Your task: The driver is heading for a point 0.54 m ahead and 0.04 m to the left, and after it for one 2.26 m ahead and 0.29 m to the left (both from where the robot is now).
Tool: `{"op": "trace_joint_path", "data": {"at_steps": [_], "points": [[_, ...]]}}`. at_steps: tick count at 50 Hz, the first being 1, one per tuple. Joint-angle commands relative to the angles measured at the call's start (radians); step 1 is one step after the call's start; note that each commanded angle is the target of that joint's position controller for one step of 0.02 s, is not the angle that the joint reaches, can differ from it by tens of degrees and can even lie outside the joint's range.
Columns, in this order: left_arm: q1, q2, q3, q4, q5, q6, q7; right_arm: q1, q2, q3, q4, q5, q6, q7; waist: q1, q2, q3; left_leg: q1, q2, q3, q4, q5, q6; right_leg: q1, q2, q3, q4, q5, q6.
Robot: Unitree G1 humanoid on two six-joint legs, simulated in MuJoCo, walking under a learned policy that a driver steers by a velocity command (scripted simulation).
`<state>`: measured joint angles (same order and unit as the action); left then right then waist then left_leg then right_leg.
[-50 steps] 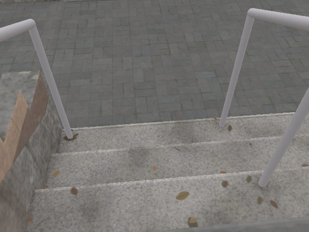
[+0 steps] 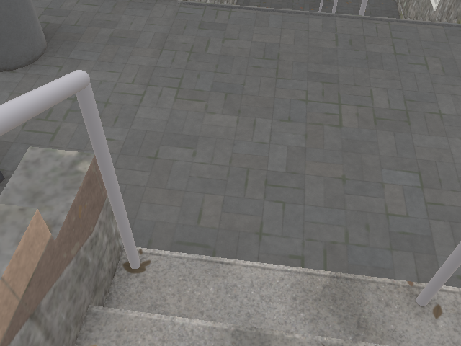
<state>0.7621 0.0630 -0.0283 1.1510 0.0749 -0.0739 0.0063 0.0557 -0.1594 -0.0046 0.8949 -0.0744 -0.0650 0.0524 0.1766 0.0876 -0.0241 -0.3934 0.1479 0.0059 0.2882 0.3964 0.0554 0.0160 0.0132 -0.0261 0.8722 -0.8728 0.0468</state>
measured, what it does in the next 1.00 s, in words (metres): goes down: right foot 0.15 m lower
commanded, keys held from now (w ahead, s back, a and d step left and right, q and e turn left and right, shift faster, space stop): w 0.70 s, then no key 0.30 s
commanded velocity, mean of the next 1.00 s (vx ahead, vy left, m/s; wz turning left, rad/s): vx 0.43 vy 0.00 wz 0.00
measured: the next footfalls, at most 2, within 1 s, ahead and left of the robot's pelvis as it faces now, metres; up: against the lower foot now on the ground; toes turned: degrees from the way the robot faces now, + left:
right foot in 0.62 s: +0.48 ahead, -0.12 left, -0.15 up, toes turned -5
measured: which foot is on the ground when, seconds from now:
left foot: down 0.00-0.64, up 0.66-1.00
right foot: down 0.00-0.02, up 0.04-0.60, down 0.62-1.00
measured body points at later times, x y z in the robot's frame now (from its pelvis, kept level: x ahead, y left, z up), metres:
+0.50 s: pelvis +0.24 +0.03 -0.10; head +0.25 +0.02 +0.35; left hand +0.43 +0.21 -0.22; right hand +0.06 -0.10 -0.24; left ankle +0.11 +0.12 -0.78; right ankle +0.44 -0.12 -0.79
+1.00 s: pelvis +0.50 -0.02 -0.22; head +0.52 -0.01 +0.23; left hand +0.42 +0.19 -0.37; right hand +0.65 -0.25 -0.34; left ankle +0.63 +0.11 -0.91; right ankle +0.44 -0.11 -0.93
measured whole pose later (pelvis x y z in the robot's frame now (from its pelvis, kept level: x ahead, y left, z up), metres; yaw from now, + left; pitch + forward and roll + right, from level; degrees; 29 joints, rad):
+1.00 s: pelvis +0.50 -0.02 -0.22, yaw +0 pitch +2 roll -4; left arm 0.50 0.15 0.01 1.06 0.07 -0.12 -0.02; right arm 0.13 -0.21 -0.03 0.90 -0.09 -0.06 0.05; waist 0.08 0.05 -0.03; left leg -0.67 0.10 -0.04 0.85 0.08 -0.03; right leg -0.27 0.06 -0.13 0.69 -0.46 -0.06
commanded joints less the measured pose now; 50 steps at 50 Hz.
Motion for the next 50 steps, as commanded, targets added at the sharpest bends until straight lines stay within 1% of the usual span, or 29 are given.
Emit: {"op": "trace_joint_path", "data": {"at_steps": [1,2,3,4,5,6,8,9,11,12,15,18,20,22,28,30,31,32,33,34,35,37,38,39,41,44,46,48,50], "points": [[0.153,0.073,0.002,0.023,0.038,0.025,-0.079,0.62,-0.271,-0.091,0.168,0.023,-0.012,0.002,-0.254,0.185,-0.297,1.098,0.126,-0.05,0.368,0.514,0.158,-0.604,-0.021,0.03,0.602,0.303,-0.035],[0.236,0.062,0.003,0.026,0.004,0.01,-0.114,0.746,-0.306,-0.09,0.155,0.019,-0.013,0.036,-0.28,0.21,-0.558,1.251,0.259,-0.206,0.483,0.631,0.322,-0.641,0.016,0.085,1.023,0.002,-0.048],[-0.004,0.166,0.036,-0.084,-0.025,-0.012,-0.114,0.753,-0.27,-0.087,0.195,-0.006,-0.017,0.05,-0.333,0.145,-0.363,1.094,0.27,-0.379,0.314,0.213,0.35,-0.929,0.048,0.069,1.217,0.037,-0.065],[-0.193,0.177,0.039,-0.163,-0.048,-0.03,-0.088,0.609,-0.264,-0.092,0.177,0.012,-0.025,0.036,-0.314,0.077,-0.137,0.844,0.307,-0.383,0.181,-0.256,0.315,-1.124,-0.039,0.044,1.218,0.168,-0.097],[-0.257,0.181,0.044,-0.178,-0.042,-0.035,-0.065,0.493,-0.159,-0.054,0.127,-0.01,-0.02,0.029,-0.265,-0.084,-0.037,0.545,0.271,-0.325,0.104,-0.37,0.285,-1.038,-0.112,0.056,1.086,0.328,-0.11],[-0.289,0.167,0.054,-0.215,-0.041,-0.036,-0.043,0.453,-0.133,-0.04,0.099,-0.016,-0.021,0.028,-0.202,-0.076,0.012,0.304,0.303,-0.341,0.068,-0.18,0.3,-0.922,-0.137,0.074,0.984,0.438,-0.106],[-0.311,0.048,0.028,-0.23,-0.022,-0.018,-0.027,0.374,-0.09,-0.027,0.082,-0.007,-0.043,0.01,-0.112,-0.042,0.097,0.009,0.224,-0.25,0.009,-0.338,0.262,-0.814,-0.18,0.113,0.817,0.556,-0.156],[-0.333,0.04,0.019,-0.244,0.022,-0.021,-0.032,0.288,0.026,0.013,0.053,0.015,-0.072,-0.019,-0.087,-0.073,0.106,-0.05,0.147,-0.209,-0.031,-0.486,0.214,-0.791,-0.217,0.156,0.541,0.749,-0.198],[-0.333,0.074,0.034,-0.222,0.021,-0.018,-0.057,0.312,-0.013,0.017,0.06,0.026,-0.096,-0.04,-0.109,-0.045,0.093,-0.121,0.077,-0.108,-0.057,-0.461,0.238,-0.68,-0.19,0.094,0.239,0.909,-0.186],[-0.347,0.122,0.046,-0.22,0.018,-0.009,-0.066,0.39,-0.025,0.019,0.095,0.014,-0.098,-0.043,-0.117,0.008,0.074,-0.081,0.084,-0.134,-0.026,-0.392,0.262,-0.714,-0.184,0.082,0.234,0.93,-0.167],[-0.416,0.127,0.036,-0.252,0.026,0.002,-0.088,0.468,-0.043,0.025,0.138,-0.027,-0.083,-0.027,-0.131,-0.046,0.051,-0.089,0.06,-0.106,0.138,-0.305,0.246,-0.727,-0.157,0.056,0.22,1.046,-0.131],[-0.656,0.138,0.024,-0.326,0.015,0.003,-0.063,0.765,0.052,0.057,0.275,-0.014,-0.078,-0.072,-0.284,-0.065,0.083,0.408,0.134,-0.291,0.263,-0.436,0.248,-1.241,-0.209,0.153,-0.043,1.19,-0.075],[-0.725,0.148,0.014,-0.321,0.012,-0.003,-0.075,0.732,0.051,0.069,0.261,-0.001,-0.061,-0.075,-0.292,-0.105,0.078,0.176,0.051,-0.191,0.325,-0.519,0.219,-0.984,-0.189,0.081,-0.229,1.419,-0.089],[-0.724,0.157,0.014,-0.329,0.012,0.003,-0.094,0.64,0.001,0.064,0.234,-0.014,-0.043,-0.046,-0.259,-0.024,0.112,-0.154,0.023,-0.166,0.269,-0.66,0.218,-0.641,-0.13,0.002,-0.145,1.365,-0.106],[-0.886,0.177,0.017,-0.374,0.0,0.012,-0.08,0.763,-0.007,0.034,0.29,0.003,-0.034,-0.089,-0.368,-0.041,0.184,0.194,0.067,-0.243,0.45,-0.646,0.167,-0.645,-0.131,-0.007,-0.518,1.123,-0.11],[-0.74,0.203,0.039,-0.308,-0.004,-0.004,-0.082,0.656,-0.087,0.002,0.266,-0.025,-0.01,-0.046,-0.268,-0.073,0.129,0.155,0.045,-0.201,0.589,-0.437,0.133,-0.331,-0.107,-0.013,-0.576,1.089,-0.145],[-0.448,0.262,0.073,-0.188,-0.012,-0.019,-0.073,0.642,-0.116,-0.001,0.27,-0.049,0.005,-0.007,-0.148,-0.118,0.037,0.054,-0.012,-0.105,0.835,-0.45,0.071,-0.001,-0.108,-0.037,-0.591,1.288,-0.163],[-0.152,0.353,0.115,-0.128,0.007,-0.018,-0.07,0.717,-0.031,0.013,0.291,-0.057,0.003,0.035,-0.054,-0.226,-0.148,-0.225,-0.094,-0.037,1.188,-0.689,-0.007,0.469,-0.204,0.011,-0.371,1.59,-0.275],[-0.026,0.451,0.129,-0.094,-0.012,-0.006,-0.089,0.849,0.055,0.022,0.287,-0.011,-0.004,0.062,-0.095,-0.359,-0.425,-0.352,-0.164,0.014,1.628,-1.237,-0.052,0.753,-0.393,0.17,-0.156,1.908,-0.435],[0.026,0.42,0.133,-0.063,0.004,0.004,-0.096,0.631,-0.039,-0.003,0.176,0.019,-0.017,0.071,-0.009,-0.266,-0.326,-0.612,-0.203,-0.026,1.757,-1.235,-0.047,0.711,-0.431,0.388,-0.293,1.547,-0.469],[-0.061,0.39,0.135,-0.071,0.006,0.012,-0.089,0.453,-0.059,-0.01,0.114,0.045,-0.028,0.055,-0.007,-0.182,-0.111,-0.766,-0.136,-0.006,1.726,-1.139,-0.015,0.487,-0.432,0.331,-0.388,1.192,-0.421],[-0.321,0.191,0.063,-0.16,0.02,0.009,-0.086,0.46,-0.026,-0.007,0.093,0.025,-0.035,0.005,-0.162,-0.028,0.0,-0.548,-0.02,-0.102,1.422,-0.823,0.014,-0.011,-0.426,0.283,-0.487,1.136,-0.395],[-0.352,0.173,0.054,-0.155,0.022,-0.004,-0.084,0.395,0.005,-0.01,0.066,0.02,-0.038,-0.014,-0.211,-0.052,0.076,-0.398,-0.004,-0.091,1.299,-0.826,0.016,-0.246,-0.405,0.227,-0.51,1.283,-0.386],[-0.422,0.137,0.044,-0.198,0.001,-0.037,-0.056,0.381,0.056,0.003,0.059,-0.011,-0.042,-0.019,-0.244,-0.079,0.084,-0.295,0.02,-0.099,1.047,-0.644,0.034,-0.355,-0.298,0.13,-0.561,1.282,-0.343],[-0.398,0.164,0.041,-0.194,-0.034,-0.06,-0.049,0.373,0.022,-0.016,0.092,-0.013,-0.034,0.004,-0.239,-0.108,0.081,-0.166,-0.018,-0.025,0.738,-0.445,0.005,-0.427,-0.227,0.045,-0.593,1.319,-0.348],[-0.38,0.228,0.059,-0.191,0.017,-0.053,-0.071,0.461,-0.009,-0.017,0.103,-0.018,-0.016,0.024,-0.27,-0.122,0.02,-0.021,-0.046,-0.019,0.765,-0.306,-0.049,-0.524,-0.221,0.045,-0.433,1.389,-0.34],[-0.426,0.213,0.052,-0.203,0.005,-0.05,-0.083,0.437,-0.046,-0.03,0.074,-0.017,-0.014,0.021,-0.284,-0.118,0.041,0.055,-0.064,-0.005,0.752,-0.337,-0.06,-0.6,-0.217,0.053,-0.382,1.288,-0.305],[-0.129,0.166,0.049,-0.081,-0.011,-0.055,-0.024,0.124,-0.105,-0.037,-0.029,-0.024,0.005,-0.004,-0.09,-0.113,0.079,-0.625,0.035,-0.175,0.517,-0.26,-0.083,0.02,-0.34,0.27,-0.27,1.081,-0.349],[0.109,0.109,0.039,0.008,-0.012,-0.033,0.013,-0.021,-0.063,-0.019,-0.057,-0.022,0.009,-0.005,0.006,-0.102,0.064,-0.883,0.045,-0.178,0.406,-0.334,-0.109,0.264,-0.375,0.383,-0.177,1.069,-0.355]]}}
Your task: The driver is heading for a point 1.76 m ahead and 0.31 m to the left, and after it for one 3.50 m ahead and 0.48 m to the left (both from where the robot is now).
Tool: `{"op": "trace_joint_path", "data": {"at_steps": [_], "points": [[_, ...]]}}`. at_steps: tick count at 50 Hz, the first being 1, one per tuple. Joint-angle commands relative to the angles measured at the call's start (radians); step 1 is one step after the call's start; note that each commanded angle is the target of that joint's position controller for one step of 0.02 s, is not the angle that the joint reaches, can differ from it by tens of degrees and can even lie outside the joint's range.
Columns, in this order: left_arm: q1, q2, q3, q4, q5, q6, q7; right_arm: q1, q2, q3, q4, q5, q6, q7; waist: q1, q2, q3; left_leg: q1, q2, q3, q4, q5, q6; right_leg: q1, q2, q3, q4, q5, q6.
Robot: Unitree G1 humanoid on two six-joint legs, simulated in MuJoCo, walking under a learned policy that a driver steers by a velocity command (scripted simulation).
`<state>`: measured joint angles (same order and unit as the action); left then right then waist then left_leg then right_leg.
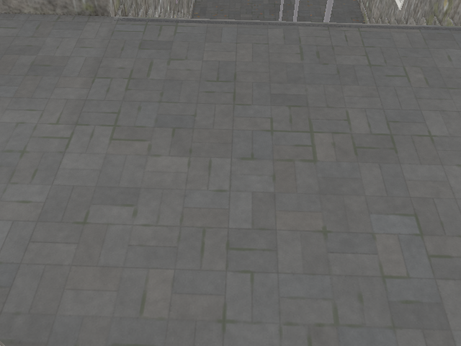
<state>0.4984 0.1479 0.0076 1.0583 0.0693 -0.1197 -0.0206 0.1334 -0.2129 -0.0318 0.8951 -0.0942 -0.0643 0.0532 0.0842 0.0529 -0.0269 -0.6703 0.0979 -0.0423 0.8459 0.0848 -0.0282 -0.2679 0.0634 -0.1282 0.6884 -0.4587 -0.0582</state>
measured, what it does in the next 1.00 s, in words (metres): goes down: left foot 0.15 m lower, then right foot 0.15 m lower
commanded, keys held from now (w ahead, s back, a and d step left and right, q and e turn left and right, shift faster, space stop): no key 0.04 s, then w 0.96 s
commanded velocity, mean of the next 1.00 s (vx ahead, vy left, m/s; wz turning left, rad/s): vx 0.40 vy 0.00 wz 0.00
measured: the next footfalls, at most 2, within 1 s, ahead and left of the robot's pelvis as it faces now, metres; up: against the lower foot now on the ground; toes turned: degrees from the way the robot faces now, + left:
left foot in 0.24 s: +0.27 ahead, +0.21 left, -0.15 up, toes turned +6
right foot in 0.92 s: +0.66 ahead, -0.06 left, -0.30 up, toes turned -3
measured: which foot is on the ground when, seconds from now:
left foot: up 0.00-0.22, down 0.24-0.90, up 0.92-1.00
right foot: down 0.00-0.26, up 0.28-0.90, down 0.92-1.00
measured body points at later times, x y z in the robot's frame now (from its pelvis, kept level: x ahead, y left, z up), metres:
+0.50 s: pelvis +0.24 +0.13 -0.13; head +0.24 +0.12 +0.32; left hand +0.28 +0.36 -0.27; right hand +0.15 -0.09 -0.28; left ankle +0.22 +0.21 -0.86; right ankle +0.36 -0.01 -0.75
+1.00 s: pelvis +0.56 +0.05 -0.28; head +0.60 +0.05 +0.17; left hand +0.78 +0.26 -0.39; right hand +0.39 -0.13 -0.40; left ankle +0.33 +0.22 -0.75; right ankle +0.62 -0.05 -1.01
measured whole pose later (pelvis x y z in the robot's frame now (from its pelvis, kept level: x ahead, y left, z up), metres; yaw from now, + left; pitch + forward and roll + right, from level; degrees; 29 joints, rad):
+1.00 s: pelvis +0.56 +0.05 -0.28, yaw +2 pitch +4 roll +1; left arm -0.03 0.21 0.02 0.89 -0.04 -0.07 -0.04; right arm 0.61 -0.10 -0.01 1.14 0.06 -0.10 -0.02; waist -0.13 -0.02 0.01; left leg -0.36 0.01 -0.10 1.72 -0.81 -0.02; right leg -0.42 -0.04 -0.06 0.51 -0.19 -0.02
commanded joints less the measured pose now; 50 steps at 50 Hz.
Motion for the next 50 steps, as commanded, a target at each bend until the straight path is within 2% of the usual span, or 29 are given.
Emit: {"op": "trace_joint_path", "data": {"at_steps": [1,2,4,7,8,10,12,13,14,15,16,18,19,21,24,25,27,29,31,34,36,42,44,45,46,47,48,49,50], "points": [[0.376,0.001,-0.005,0.098,-0.013,0.022,0.04,-0.138,0.008,0.015,-0.055,-0.001,0.004,0.003,0.102,-0.068,0.054,-0.558,0.099,-0.091,-0.182,-0.003,-0.02,0.482,-0.399,0.465,0.028,0.649,-0.238],[0.26,-0.025,-0.021,0.043,-0.016,0.025,0.039,-0.11,0.014,0.034,-0.009,0.0,0.002,0.021,0.088,-0.019,0.084,-0.332,0.101,-0.057,-0.365,0.308,0.002,0.228,-0.311,0.353,0.039,0.435,-0.19],[0.123,0.061,-0.017,0.022,0.037,0.036,-0.017,-0.019,-0.009,0.034,0.009,0.006,0.02,0.034,-0.004,-0.092,0.15,0.182,0.02,0.044,-0.187,0.359,0.046,-0.351,-0.278,0.305,-0.082,0.094,-0.191],[0.092,0.102,0.001,0.007,0.013,0.023,-0.016,-0.07,-0.097,0.016,-0.018,0.007,0.031,0.011,0.024,-0.057,0.185,0.169,0.032,0.014,-0.313,0.153,0.044,-0.233,-0.325,0.358,0.007,-0.12,-0.175],[0.146,0.114,0.012,0.034,0.004,0.027,0.006,-0.134,-0.076,0.027,-0.03,0.002,0.027,0.006,0.073,-0.066,0.202,0.119,0.039,0.007,-0.449,0.153,0.044,-0.104,-0.337,0.383,0.055,-0.086,-0.166],[0.22,0.189,0.046,0.084,0.018,0.067,0.016,-0.165,-0.045,0.04,-0.014,0.039,0.014,-0.004,0.101,-0.055,0.197,0.204,0.025,0.024,-0.603,0.192,0.05,0.011,-0.357,0.398,0.121,-0.011,-0.145],[0.243,0.16,0.053,0.128,0.076,0.08,-0.055,0.184,-0.19,-0.041,0.074,0.058,-0.026,-0.01,-0.076,-0.056,0.013,0.729,-0.024,0.127,-0.469,0.273,0.126,-0.148,-0.233,0.237,0.485,0.189,-0.049],[0.405,-0.022,0.019,0.162,0.074,0.071,-0.097,0.369,-0.269,-0.064,0.125,0.037,-0.025,0.014,-0.085,0.12,-0.227,1.192,0.115,0.04,-0.173,0.585,0.282,-0.426,-0.122,0.098,0.839,-0.119,0.029],[0.302,0.0,0.019,0.093,0.009,0.06,-0.113,0.546,-0.295,-0.064,0.185,0.034,-0.011,0.035,-0.163,0.171,-0.324,1.294,0.257,-0.175,-0.235,0.454,0.373,-0.586,-0.062,0.063,1.252,-0.364,0.044],[0.069,0.052,0.034,-0.007,-0.031,0.046,-0.103,0.635,-0.268,-0.064,0.234,0.023,-0.008,0.036,-0.249,0.115,-0.193,1.172,0.281,-0.342,-0.413,0.016,0.361,-0.796,-0.041,0.098,1.335,-0.322,0.021],[-0.033,0.071,0.035,-0.04,-0.053,0.022,-0.073,0.553,-0.238,-0.062,0.234,0.027,-0.007,0.033,-0.23,0.027,-0.006,0.969,0.299,-0.352,-0.473,-0.312,0.337,-0.919,-0.109,0.118,1.337,-0.184,0.01],[0.037,0.064,0.033,-0.023,-0.04,-0.001,-0.021,0.463,-0.069,-0.011,0.199,-0.002,-0.013,0.035,-0.141,-0.032,0.057,0.619,0.319,-0.33,-0.507,-0.261,0.357,-0.775,-0.194,0.191,1.219,0.034,-0.022],[0.065,-0.017,0.008,-0.037,-0.018,0.007,-0.004,0.384,-0.022,0.009,0.187,-0.01,-0.02,0.023,-0.068,-0.069,0.114,0.449,0.305,-0.309,-0.528,-0.356,0.343,-0.698,-0.236,0.256,1.089,0.151,-0.061],[0.024,-0.063,-0.013,-0.079,0.031,0.028,0.001,0.286,0.055,0.039,0.159,0.018,-0.054,-0.012,-0.031,-0.069,0.148,0.342,0.227,-0.269,-0.576,-0.428,0.31,-0.741,-0.252,0.276,0.826,0.365,-0.089],[-0.132,0.02,-0.002,-0.111,0.023,0.028,-0.026,0.356,0.015,0.038,0.157,0.026,-0.082,-0.024,-0.114,-0.038,0.111,0.323,0.162,-0.146,-0.61,-0.286,0.348,-0.688,-0.231,0.199,0.408,0.623,-0.017],[-0.231,0.049,0.007,-0.137,0.029,0.02,-0.035,0.339,0.004,0.047,0.154,0.011,-0.081,-0.01,-0.099,-0.013,0.078,0.221,0.124,-0.09,-0.588,-0.196,0.328,-0.529,-0.22,0.169,0.385,0.674,-0.009],[-0.181,0.072,0.005,-0.135,0.054,0.024,-0.067,0.306,-0.028,0.047,0.136,-0.011,-0.081,0.003,-0.045,-0.012,0.072,0.067,0.085,-0.026,-0.525,-0.113,0.312,-0.341,-0.168,0.132,0.466,0.724,-0.009],[-0.25,0.084,0.003,-0.164,0.041,0.033,-0.05,0.498,0.009,0.055,0.228,0.002,-0.09,-0.041,-0.133,-0.058,0.108,0.548,0.147,-0.15,-0.41,-0.169,0.338,-0.794,-0.218,0.275,0.232,0.86,0.018],[-0.417,0.036,-0.012,-0.223,0.023,0.042,-0.029,0.77,0.075,0.071,0.347,-0.021,-0.083,-0.071,-0.227,-0.029,0.143,0.863,0.21,-0.285,-0.346,-0.195,0.35,-1.089,-0.234,0.3,0.125,0.802,0.037],[-0.492,0.015,-0.028,-0.211,0.029,0.051,-0.059,0.714,0.127,0.099,0.307,0.004,-0.059,-0.046,-0.223,-0.005,0.174,0.474,0.119,-0.162,-0.369,-0.289,0.327,-0.669,-0.213,0.161,-0.022,0.997,0.02],[-0.556,0.061,-0.02,-0.256,0.024,0.058,-0.075,0.615,0.079,0.092,0.274,-0.006,-0.057,-0.025,-0.198,-0.009,0.208,0.276,0.108,-0.14,-0.388,-0.369,0.31,-0.455,-0.2,0.153,0.024,0.946,0.002],[-0.715,0.077,-0.017,-0.294,0.01,0.058,-0.072,0.701,0.045,0.049,0.285,0.03,-0.048,-0.087,-0.295,-0.006,0.237,0.577,0.103,-0.153,-0.229,-0.305,0.233,-0.386,-0.194,0.108,-0.322,0.8,0.008],[-0.673,0.101,0.0,-0.245,0.009,0.052,-0.06,0.695,0.0,0.019,0.297,0.042,-0.031,-0.082,-0.269,-0.021,0.207,0.635,0.095,-0.143,-0.149,-0.159,0.198,-0.231,-0.19,0.09,-0.439,0.753,0.008],[-0.611,0.18,0.044,-0.251,-0.206,0.035,-0.026,0.505,-0.043,-0.016,0.23,0.139,-0.001,-0.094,-0.183,-0.095,0.227,0.419,0.0,-0.084,0.125,0.019,0.137,-0.018,-0.093,0.064,-0.345,0.752,0.024],[-0.307,0.219,0.055,-0.157,-0.188,0.041,-0.01,0.501,-0.005,-0.006,0.221,0.128,-0.015,-0.092,-0.053,-0.069,0.038,0.232,-0.021,-0.04,0.409,-0.079,0.106,0.346,-0.166,0.107,-0.274,1.034,0.001],[0.036,0.291,0.071,-0.051,-0.125,0.048,-0.006,0.543,0.102,0.009,0.239,0.126,-0.043,-0.083,0.055,-0.25,-0.221,-0.098,-0.147,0.023,0.903,-0.837,0.026,0.837,-0.346,0.187,-0.044,1.591,-0.094],[0.122,0.321,0.08,-0.03,-0.117,0.052,-0.007,0.613,0.064,0.017,0.21,0.184,-0.073,-0.064,0.081,-0.348,-0.482,-0.291,-0.126,-0.123,1.16,-0.934,0.004,1.099,-0.484,0.362,0.081,1.527,-0.212],[0.096,0.288,0.082,-0.038,-0.116,0.069,-0.01,0.522,0.016,0.002,0.153,0.203,-0.088,-0.061,0.11,-0.317,-0.555,-0.397,-0.087,-0.148,1.167,-0.907,0.012,1.08,-0.513,0.505,-0.038,1.086,-0.278],[0.08,0.218,0.065,-0.026,-0.097,0.08,-0.003,0.37,0.01,-0.005,0.095,0.199,-0.082,-0.067,0.099,-0.224,-0.452,-0.493,-0.053,-0.057,1.174,-0.871,0.012,0.936,-0.503,0.53,-0.167,0.783,-0.293]]}}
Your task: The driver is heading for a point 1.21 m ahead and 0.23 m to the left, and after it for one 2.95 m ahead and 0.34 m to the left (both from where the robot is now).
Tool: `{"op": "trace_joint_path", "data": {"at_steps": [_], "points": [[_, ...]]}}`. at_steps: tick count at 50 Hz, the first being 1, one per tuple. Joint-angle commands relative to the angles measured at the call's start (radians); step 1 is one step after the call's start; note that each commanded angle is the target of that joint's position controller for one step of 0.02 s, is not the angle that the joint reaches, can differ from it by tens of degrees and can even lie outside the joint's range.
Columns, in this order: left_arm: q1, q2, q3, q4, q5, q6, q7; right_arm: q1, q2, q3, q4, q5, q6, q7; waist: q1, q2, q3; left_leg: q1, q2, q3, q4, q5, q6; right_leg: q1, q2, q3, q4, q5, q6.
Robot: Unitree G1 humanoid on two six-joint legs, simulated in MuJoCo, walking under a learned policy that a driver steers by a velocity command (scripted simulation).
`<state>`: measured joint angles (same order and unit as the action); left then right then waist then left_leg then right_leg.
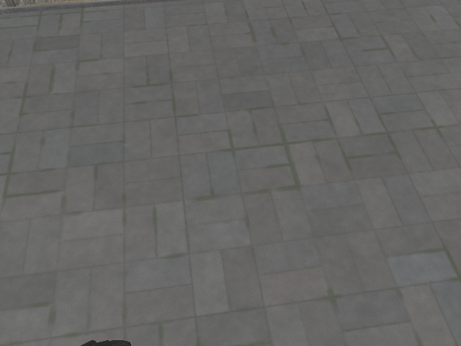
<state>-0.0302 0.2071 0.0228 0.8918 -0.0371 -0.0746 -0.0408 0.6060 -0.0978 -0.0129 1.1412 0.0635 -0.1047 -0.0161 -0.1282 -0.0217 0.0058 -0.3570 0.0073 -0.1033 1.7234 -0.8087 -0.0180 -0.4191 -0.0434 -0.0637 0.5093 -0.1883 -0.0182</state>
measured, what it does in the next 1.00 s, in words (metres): walks ahead: left foot, then right foot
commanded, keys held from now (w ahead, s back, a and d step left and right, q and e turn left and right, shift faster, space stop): w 1.00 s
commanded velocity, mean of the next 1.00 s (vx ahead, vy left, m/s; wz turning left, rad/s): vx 0.50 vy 0.00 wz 0.00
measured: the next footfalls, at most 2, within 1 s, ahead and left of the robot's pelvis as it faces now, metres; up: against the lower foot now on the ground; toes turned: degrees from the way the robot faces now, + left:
left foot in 0.34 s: +0.41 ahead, +0.14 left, +0.00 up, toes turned +1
right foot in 0.92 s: +0.70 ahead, -0.11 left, +0.00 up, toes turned -3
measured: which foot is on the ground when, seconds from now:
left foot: up 0.00-0.32, down 0.34-0.92, up 0.94-1.00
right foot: down 0.00-0.36, up 0.38-0.90, down 0.92-1.00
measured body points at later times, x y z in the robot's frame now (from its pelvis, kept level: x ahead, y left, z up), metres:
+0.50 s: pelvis +0.31 +0.06 +0.00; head +0.33 +0.07 +0.45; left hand +0.38 +0.32 -0.15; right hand +0.41 -0.19 -0.13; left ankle +0.37 +0.14 -0.73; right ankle +0.23 -0.10 -0.64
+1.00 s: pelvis +0.58 -0.01 -0.01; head +0.61 -0.02 +0.44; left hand +0.76 +0.23 -0.12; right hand +0.56 -0.27 -0.15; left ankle +0.41 +0.13 -0.66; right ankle +0.66 -0.10 -0.73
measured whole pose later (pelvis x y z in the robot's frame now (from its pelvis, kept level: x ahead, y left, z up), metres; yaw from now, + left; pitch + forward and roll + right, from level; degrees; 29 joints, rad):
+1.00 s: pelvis +0.58 -0.01 -0.01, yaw -1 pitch +3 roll +0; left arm 0.03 0.22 0.07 0.91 -0.01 -0.10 -0.02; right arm 0.33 -0.22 -0.08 1.04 0.03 -0.09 -0.01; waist -0.04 0.01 0.02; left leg -0.24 0.01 -0.04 1.00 -0.47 0.03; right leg -0.44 0.02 -0.06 0.52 -0.13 -0.06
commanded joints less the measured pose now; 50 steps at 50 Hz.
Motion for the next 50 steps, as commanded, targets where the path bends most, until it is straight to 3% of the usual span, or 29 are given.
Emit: {"op": "trace_joint_path", "data": {"at_steps": [1,2,3,4,5,6,8,11,14,16,17,18,19,20,21,22,23,25,26,32,37,41,44,45,46,47,48,49,50], "points": [[0.468,0.146,0.04,0.134,0.005,0.032,0.026,-0.179,-0.081,-0.027,-0.192,0.015,-0.022,-0.022,0.229,-0.004,-0.317,-0.825,0.073,0.083,0.244,0.182,-0.01,0.832,-0.392,0.49,-0.075,0.407,-0.321],[0.346,0.138,0.033,0.096,0.027,0.02,0.026,-0.176,-0.056,-0.026,-0.213,-0.013,0.0,-0.031,0.146,0.081,-0.249,-0.721,0.104,0.066,0.176,0.32,0.006,0.577,-0.415,0.517,-0.131,0.354,-0.335],[0.276,0.116,0.026,0.086,0.037,0.014,0.025,-0.183,-0.002,-0.017,-0.222,-0.03,0.022,-0.034,0.092,0.105,-0.184,-0.654,0.117,0.058,0.182,0.347,0.018,0.38,-0.423,0.518,-0.152,0.337,-0.327],[0.224,0.052,0.006,0.089,0.034,0.001,0.022,-0.22,-0.006,-0.025,-0.235,-0.022,0.034,-0.031,0.056,0.07,-0.076,-0.659,0.146,0.011,0.04,0.448,0.058,0.237,-0.372,0.437,-0.178,0.254,-0.255],[0.163,0.052,0.0,0.081,0.033,-0.004,0.03,-0.253,0.001,-0.026,-0.254,-0.023,0.039,-0.031,0.027,0.014,0.04,-0.554,0.151,0.012,-0.226,0.516,0.057,0.026,-0.288,0.291,-0.253,0.221,-0.201],[0.161,0.063,0.004,0.079,0.032,-0.006,0.044,-0.287,-0.024,-0.034,-0.277,-0.035,0.029,-0.034,0.027,-0.044,0.063,-0.447,0.146,0.021,-0.463,0.603,0.047,-0.05,-0.205,0.201,-0.297,0.208,-0.185],[0.201,0.098,0.015,0.091,0.039,-0.01,0.072,-0.37,-0.085,-0.048,-0.303,-0.06,0.009,-0.016,0.034,-0.073,0.028,-0.256,0.112,0.057,-0.808,0.836,0.037,-0.072,-0.124,0.1,-0.277,0.242,-0.161],[0.263,0.204,0.057,0.102,-0.006,-0.02,0.089,-0.536,-0.124,-0.047,-0.345,-0.046,0.013,0.022,0.064,-0.062,0.037,-0.145,0.066,0.071,-1.035,0.933,0.032,0.034,-0.177,0.144,-0.332,0.23,-0.174],[0.354,0.172,0.068,0.132,-0.018,-0.008,0.084,-0.626,-0.162,-0.052,-0.362,-0.042,0.022,0.037,0.099,-0.003,0.079,-0.219,0.062,0.083,-1.132,0.829,0.072,0.25,-0.221,0.152,-0.277,0.227,-0.146],[0.388,0.171,0.07,0.139,-0.006,0.002,0.078,-0.565,-0.202,-0.073,-0.343,-0.052,0.015,0.038,0.064,-0.006,0.029,-0.1,0.021,0.129,-1.158,0.734,0.103,0.323,-0.184,0.115,-0.129,0.399,-0.111],[0.388,0.153,0.063,0.135,0.007,0.008,0.073,-0.417,-0.251,-0.098,-0.29,-0.059,0.012,0.041,0.003,0.008,-0.057,0.087,-0.002,0.149,-1.137,0.768,0.129,0.298,-0.118,0.063,0.069,0.474,-0.089],[0.426,0.105,0.048,0.115,0.033,0.009,0.067,-0.249,-0.327,-0.118,-0.252,-0.06,0.009,0.04,-0.022,0.121,-0.194,0.407,0.15,-0.047,-1.104,0.85,0.199,0.068,-0.051,0.013,0.41,0.28,-0.053],[0.524,-0.008,0.013,0.104,0.023,-0.017,0.05,-0.139,-0.394,-0.125,-0.223,-0.059,0.009,0.053,0.013,0.418,-0.381,0.707,0.362,-0.541,-1.311,0.595,0.352,-0.245,0.102,0.053,0.781,-0.314,-0.013],[0.464,0.085,0.037,0.111,0.007,-0.041,0.04,-0.138,-0.324,-0.106,-0.236,-0.054,0.004,0.049,-0.001,0.307,-0.391,0.737,0.352,-0.664,-1.397,0.442,0.326,-0.369,0.072,0.183,0.88,-0.348,-0.031],[0.337,0.128,0.05,0.08,-0.006,-0.047,0.042,-0.241,-0.292,-0.098,-0.252,-0.057,0.002,0.04,0.005,0.229,-0.236,0.613,0.332,-0.523,-1.398,0.495,0.287,-0.461,0.031,0.159,0.891,-0.274,-0.042],[0.264,0.135,0.053,0.059,0.003,-0.043,0.055,-0.346,-0.273,-0.089,-0.278,-0.067,0.0,0.035,0.04,0.112,-0.155,0.443,0.303,-0.399,-1.411,0.631,0.268,-0.42,-0.022,0.136,0.84,-0.177,-0.045],[0.257,0.132,0.061,0.052,0.018,-0.032,0.066,-0.414,-0.257,-0.089,-0.286,-0.073,-0.002,0.038,0.088,0.077,-0.125,0.286,0.282,-0.326,-1.433,0.727,0.256,-0.332,-0.062,0.141,0.768,-0.12,-0.046],[0.292,0.102,0.068,0.058,0.015,-0.009,0.072,-0.435,-0.203,-0.077,-0.274,-0.07,-0.002,0.04,0.147,0.088,-0.119,0.165,0.238,-0.232,-1.482,0.775,0.245,-0.217,-0.09,0.146,0.676,-0.101,-0.055],[0.303,0.083,0.068,0.065,0.016,-0.003,0.073,-0.414,-0.204,-0.079,-0.263,-0.068,-0.004,0.037,0.157,0.087,-0.11,0.151,0.23,-0.198,-1.503,0.777,0.249,-0.21,-0.093,0.139,0.631,-0.091,-0.058],[0.077,0.067,0.069,0.003,0.028,0.001,0.064,-0.284,-0.237,-0.087,-0.21,-0.05,-0.001,-0.001,0.113,0.069,-0.029,0.21,0.215,-0.086,-1.59,0.773,0.232,-0.312,-0.083,0.123,0.295,0.196,-0.022],[-0.064,0.056,0.057,-0.028,0.015,-0.002,0.041,-0.207,-0.233,-0.084,-0.166,-0.048,-0.003,0.0,0.069,0.091,0.022,0.256,0.198,-0.009,-1.579,0.764,0.209,-0.258,-0.038,0.079,0.108,0.293,-0.005],[-0.14,0.067,0.052,-0.067,0.007,-0.011,0.03,-0.168,-0.254,-0.094,-0.129,-0.036,0.009,0.001,0.037,0.108,0.076,0.373,0.236,-0.012,-1.541,0.816,0.207,-0.279,-0.025,0.057,0.014,0.199,-0.025],[-0.075,0.101,0.065,-0.068,0.006,-0.023,0.021,-0.203,-0.283,-0.105,-0.12,-0.033,0.02,-0.003,0.093,0.145,0.037,0.404,0.253,0.001,-1.44,1.043,0.179,-0.129,0.013,0.022,-0.041,0.105,-0.066],[0.033,0.127,0.081,-0.035,0.012,-0.025,0.024,-0.232,-0.278,-0.103,-0.126,-0.028,0.021,-0.004,0.15,0.145,-0.022,0.383,0.222,0.036,-1.342,1.213,0.162,0.032,0.045,-0.007,-0.064,0.119,-0.086],[0.228,0.182,0.109,0.025,0.017,-0.025,0.029,-0.265,-0.252,-0.093,-0.139,-0.03,0.021,-0.004,0.228,0.117,-0.139,0.279,0.17,0.08,-1.145,1.261,0.131,0.31,0.026,0.021,-0.038,0.152,-0.122],[0.415,0.259,0.129,0.061,0.032,-0.021,0.036,-0.266,-0.223,-0.081,-0.17,-0.05,0.018,-0.002,0.274,-0.034,-0.291,-0.009,0.082,0.144,-0.784,0.927,0.081,0.657,-0.195,0.308,-0.044,0.129,-0.208],[0.442,0.279,0.122,0.068,0.035,-0.023,0.025,-0.18,-0.124,-0.05,-0.171,-0.048,-0.007,0.009,0.221,-0.266,-0.387,-0.317,-0.061,0.061,-0.515,0.26,0.049,0.863,-0.361,0.726,-0.173,0.003,-0.322],[0.404,0.194,0.097,0.059,0.03,-0.024,0.025,-0.231,-0.217,-0.075,-0.164,-0.028,-0.024,0.013,0.229,-0.181,-0.325,-0.42,-0.002,-0.031,-0.393,0.269,0.068,0.808,-0.328,0.703,-0.2,-0.082,-0.287],[0.306,0.148,0.083,0.033,0.025,-0.026,0.025,-0.308,-0.254,-0.084,-0.185,-0.019,-0.033,0.014,0.212,-0.127,-0.206,-0.45,0.048,-0.002,-0.399,0.365,0.084,0.668,-0.292,0.546,-0.217,-0.021,-0.246]]}}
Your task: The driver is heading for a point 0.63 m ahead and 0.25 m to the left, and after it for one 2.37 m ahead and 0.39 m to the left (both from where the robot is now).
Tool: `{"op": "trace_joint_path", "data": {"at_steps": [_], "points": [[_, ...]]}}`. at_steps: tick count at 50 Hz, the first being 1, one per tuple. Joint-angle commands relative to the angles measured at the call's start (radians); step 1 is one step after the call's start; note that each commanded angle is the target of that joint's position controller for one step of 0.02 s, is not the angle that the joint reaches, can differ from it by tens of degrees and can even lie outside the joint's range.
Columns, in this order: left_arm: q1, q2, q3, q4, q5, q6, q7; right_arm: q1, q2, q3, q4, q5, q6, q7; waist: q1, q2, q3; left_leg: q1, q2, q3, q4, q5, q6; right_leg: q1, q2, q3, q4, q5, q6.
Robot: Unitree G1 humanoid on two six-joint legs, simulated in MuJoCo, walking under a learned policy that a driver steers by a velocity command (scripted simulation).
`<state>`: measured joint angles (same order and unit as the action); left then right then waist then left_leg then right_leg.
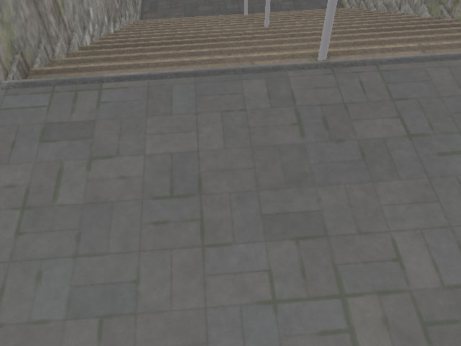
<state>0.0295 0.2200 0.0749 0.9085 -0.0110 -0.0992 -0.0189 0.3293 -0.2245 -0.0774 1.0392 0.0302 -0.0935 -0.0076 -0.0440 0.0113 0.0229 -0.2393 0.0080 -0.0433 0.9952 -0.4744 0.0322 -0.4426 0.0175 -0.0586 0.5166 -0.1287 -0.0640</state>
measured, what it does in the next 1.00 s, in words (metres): walks ahead, turning left: left foot, then right foot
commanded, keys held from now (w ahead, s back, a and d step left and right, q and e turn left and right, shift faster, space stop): w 0.04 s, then w+q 0.96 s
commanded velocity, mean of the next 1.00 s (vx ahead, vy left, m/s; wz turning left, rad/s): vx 0.50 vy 0.00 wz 0.44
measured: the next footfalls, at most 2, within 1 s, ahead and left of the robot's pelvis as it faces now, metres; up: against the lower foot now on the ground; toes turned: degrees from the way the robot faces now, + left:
left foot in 0.52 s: +0.43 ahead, +0.14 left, +0.00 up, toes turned +15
right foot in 0.98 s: +0.75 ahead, +0.05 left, +0.00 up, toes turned +32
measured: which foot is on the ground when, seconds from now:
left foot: up 0.00-0.50, down 0.52-1.00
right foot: down 0.00-0.50, up 0.52-0.96, down 0.98-1.00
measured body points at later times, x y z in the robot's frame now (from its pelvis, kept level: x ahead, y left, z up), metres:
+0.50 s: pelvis +0.27 +0.03 -0.01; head +0.30 +0.03 +0.44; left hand +0.20 +0.28 -0.15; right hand +0.52 -0.16 -0.11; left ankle +0.39 +0.14 -0.72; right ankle +0.09 -0.09 -0.72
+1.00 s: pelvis +0.56 +0.08 -0.01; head +0.58 +0.10 +0.44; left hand +0.67 +0.40 -0.07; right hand +0.72 -0.16 -0.12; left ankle +0.39 +0.13 -0.72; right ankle +0.72 +0.03 -0.73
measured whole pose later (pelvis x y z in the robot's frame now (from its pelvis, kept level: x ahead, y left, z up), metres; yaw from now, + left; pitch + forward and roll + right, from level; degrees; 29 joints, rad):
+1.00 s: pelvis +0.56 +0.08 -0.01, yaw +29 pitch +3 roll -1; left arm -0.02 0.25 0.06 0.74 0.01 -0.14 -0.01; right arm 0.37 -0.28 -0.09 0.80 0.02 -0.04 -0.02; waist -0.08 0.01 0.00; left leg -0.14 -0.10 -0.23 0.62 -0.47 0.06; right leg -0.47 0.03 0.03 0.48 -0.06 -0.01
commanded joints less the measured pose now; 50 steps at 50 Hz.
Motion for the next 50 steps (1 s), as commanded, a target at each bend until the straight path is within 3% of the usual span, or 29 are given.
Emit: {"op": "trace_joint_path", "data": {"at_steps": [1,2,4,6,8,10,14,20,23,24,25,26,27,28,29,30,31,32,34,36,38,41,44,46,48,49,50], "points": [[0.17,0.115,0.022,-0.001,0.005,-0.004,-0.001,-0.076,-0.121,-0.022,-0.09,0.009,-0.042,-0.004,0.093,-0.074,-0.161,-0.518,0.093,-0.035,0.28,0.125,0.035,0.544,-0.313,0.438,-0.254,0.005,-0.178],[0.138,0.091,0.015,-0.003,0.012,-0.007,-0.006,-0.097,-0.113,-0.03,-0.094,-0.005,-0.033,-0.012,0.069,-0.055,-0.113,-0.473,0.117,-0.028,0.226,0.173,0.032,0.433,-0.28,0.368,-0.283,0.09,-0.168],[0.159,0.066,0.008,0.02,0.019,-0.013,-0.007,-0.051,-0.069,-0.031,-0.083,-0.001,-0.005,-0.014,0.033,-0.084,-0.106,-0.404,0.145,-0.034,0.176,0.22,0.036,0.36,-0.258,0.28,-0.325,0.144,-0.156],[0.193,0.093,0.014,0.039,0.02,-0.016,0.004,-0.073,-0.053,-0.03,-0.089,0.003,0.015,-0.013,0.028,-0.08,-0.066,-0.445,0.151,-0.037,0.126,0.271,0.028,0.33,-0.256,0.217,-0.355,0.189,-0.149],[0.226,0.117,0.019,0.053,0.024,-0.016,0.018,-0.138,-0.058,-0.031,-0.112,-0.001,0.024,-0.011,0.042,-0.064,-0.034,-0.512,0.14,-0.059,0.048,0.361,0.019,0.337,-0.259,0.169,-0.373,0.238,-0.137],[0.245,0.118,0.016,0.062,0.026,-0.014,0.027,-0.182,-0.058,-0.031,-0.129,-0.002,0.025,-0.004,0.05,-0.062,-0.017,-0.539,0.114,-0.079,-0.043,0.459,0.017,0.35,-0.248,0.109,-0.38,0.279,-0.115],[0.263,0.124,0.011,0.066,0.022,-0.015,0.038,-0.292,-0.05,-0.021,-0.172,-0.004,0.023,0.018,0.077,-0.066,0.016,-0.479,0.08,-0.019,-0.235,0.62,0.026,0.351,-0.217,-0.01,-0.405,0.293,-0.059],[0.353,0.147,0.02,0.098,0.012,0.015,0.05,-0.437,-0.028,0.002,-0.26,-0.003,0.027,0.053,0.117,-0.049,0.076,-0.553,0.055,0.064,-0.372,0.502,0.048,0.584,-0.286,-0.084,-0.323,0.46,-0.054],[0.319,0.192,0.032,0.072,0.004,0.034,0.063,-0.404,-0.067,-0.013,-0.291,-0.006,0.029,0.071,0.065,-0.111,0.014,-0.388,-0.024,0.167,-0.378,0.337,0.09,0.611,-0.298,-0.129,-0.15,0.92,-0.042],[0.303,0.209,0.037,0.062,0.004,0.041,0.068,-0.322,-0.098,-0.027,-0.282,-0.005,0.031,0.073,0.018,-0.139,-0.033,-0.278,-0.059,0.186,-0.377,0.29,0.112,0.601,-0.297,-0.137,-0.027,1.051,-0.035],[0.272,0.219,0.038,0.049,0.0,0.045,0.069,-0.167,-0.148,-0.053,-0.248,-0.002,0.032,0.069,-0.065,-0.133,-0.109,-0.067,-0.088,0.18,-0.455,0.344,0.146,0.537,-0.27,-0.15,0.166,1.043,-0.015],[0.252,0.216,0.035,0.025,0.002,0.035,0.068,0.008,-0.23,-0.086,-0.214,-0.01,0.038,0.05,-0.143,-0.061,-0.208,0.262,0.008,-0.007,-0.489,0.392,0.205,0.289,-0.226,-0.146,0.459,0.76,0.023],[0.338,0.051,-0.015,-0.022,0.034,0.002,0.038,0.035,-0.314,-0.096,-0.211,-0.007,0.034,0.038,-0.03,0.203,-0.299,0.637,0.278,-0.544,-0.528,0.375,0.397,-0.194,-0.003,-0.071,0.832,-0.314,0.084],[0.259,0.103,-0.01,-0.048,-0.008,-0.05,0.017,0.091,-0.258,-0.074,-0.213,-0.02,0.032,0.033,-0.077,0.156,-0.408,0.716,0.332,-0.759,-0.66,0.331,0.437,-0.327,0.031,0.147,0.965,-0.444,0.066],[0.162,0.147,0.002,-0.08,-0.039,-0.073,0.008,0.044,-0.197,-0.06,-0.221,-0.025,0.026,0.026,-0.085,0.112,-0.279,0.632,0.288,-0.596,-0.672,0.386,0.373,-0.414,-0.033,0.171,0.933,-0.358,0.041],[0.138,0.15,0.002,-0.083,-0.032,-0.079,0.011,-0.039,-0.154,-0.047,-0.242,-0.017,0.019,0.027,-0.038,0.014,-0.196,0.472,0.243,-0.465,-0.683,0.463,0.329,-0.371,-0.08,0.165,0.83,-0.276,0.032],[0.131,0.154,0.012,-0.078,-0.008,-0.071,0.02,-0.111,-0.128,-0.038,-0.262,-0.014,0.016,0.03,0.007,-0.04,-0.132,0.307,0.207,-0.381,-0.702,0.549,0.303,-0.3,-0.106,0.148,0.743,-0.244,0.045],[0.146,0.16,0.022,-0.082,0.004,-0.055,0.024,-0.143,-0.112,-0.029,-0.276,-0.017,0.014,0.026,0.043,-0.042,-0.11,0.198,0.182,-0.335,-0.727,0.586,0.294,-0.226,-0.126,0.149,0.691,-0.226,0.058],[0.157,0.137,0.024,-0.103,0.013,-0.027,0.029,-0.146,-0.138,-0.03,-0.287,-0.015,0.013,0.017,0.078,-0.021,-0.079,0.074,0.165,-0.307,-0.76,0.599,0.292,-0.174,-0.134,0.132,0.583,-0.218,0.089],[0.095,0.115,0.017,-0.132,0.025,-0.014,0.036,-0.121,-0.18,-0.041,-0.293,-0.016,0.013,0.004,0.068,0.004,-0.052,-0.011,0.136,-0.252,-0.779,0.62,0.281,-0.164,-0.121,0.104,0.445,-0.124,0.115],[0.01,0.097,0.008,-0.158,0.028,-0.011,0.036,-0.091,-0.196,-0.047,-0.294,-0.01,0.017,-0.005,0.038,0.029,-0.038,-0.057,0.086,-0.202,-0.77,0.586,0.242,-0.125,-0.088,0.091,0.273,0.035,0.122],[-0.085,0.088,0.0,-0.192,0.015,-0.015,0.026,-0.033,-0.193,-0.047,-0.286,-0.006,0.025,-0.006,-0.011,0.067,-0.039,-0.067,0.06,-0.203,-0.74,0.494,0.196,-0.052,-0.034,0.084,0.083,0.208,0.115],[-0.132,0.122,0.006,-0.225,0.002,-0.022,0.015,0.008,-0.181,-0.044,-0.277,0.0,0.032,-0.006,-0.027,0.085,-0.042,0.018,0.093,-0.289,-0.676,0.408,0.181,-0.044,-0.018,0.117,-0.001,0.18,0.102],[-0.121,0.151,0.014,-0.233,-0.001,-0.035,0.006,0.013,-0.181,-0.044,-0.283,-0.003,0.038,-0.011,-0.011,0.103,-0.048,0.079,0.116,-0.354,-0.613,0.389,0.172,-0.018,-0.012,0.128,-0.04,0.1,0.082],[-0.006,0.178,0.029,-0.208,0.004,-0.049,0.006,-0.012,-0.166,-0.038,-0.303,-0.008,0.042,-0.015,0.058,0.125,-0.086,0.077,0.084,-0.367,-0.508,0.451,0.14,0.143,-0.008,0.109,-0.099,0.074,0.043],[0.128,0.219,0.044,-0.187,0.022,-0.054,0.011,-0.038,-0.124,-0.023,-0.325,-0.014,0.036,-0.012,0.123,0.097,-0.184,-0.006,0.037,-0.314,-0.326,0.461,0.104,0.362,-0.103,0.181,-0.066,0.078,-0.009],[0.287,0.304,0.066,-0.17,0.042,-0.049,0.02,0.04,-0.07,-0.006,-0.349,-0.007,0.028,-0.011,0.138,-0.097,-0.341,-0.284,-0.08,-0.178,0.008,0.231,0.03,0.732,-0.331,0.483,-0.071,0.015,-0.135]]}}
Keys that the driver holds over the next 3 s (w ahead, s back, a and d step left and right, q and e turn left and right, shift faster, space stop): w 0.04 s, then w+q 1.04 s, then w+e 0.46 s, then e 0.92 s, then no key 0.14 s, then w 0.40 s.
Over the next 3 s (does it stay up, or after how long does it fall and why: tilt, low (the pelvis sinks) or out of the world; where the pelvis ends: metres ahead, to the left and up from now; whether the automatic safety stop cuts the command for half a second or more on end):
stays up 1.08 0.28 0.02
